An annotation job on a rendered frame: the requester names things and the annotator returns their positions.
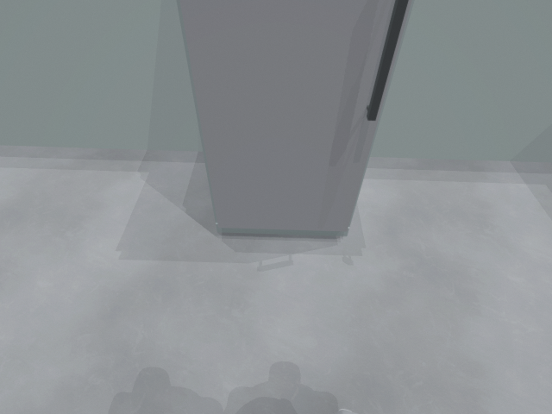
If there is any handle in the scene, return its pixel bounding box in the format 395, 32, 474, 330
367, 0, 409, 121

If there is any fridge door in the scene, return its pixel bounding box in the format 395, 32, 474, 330
180, 0, 412, 232

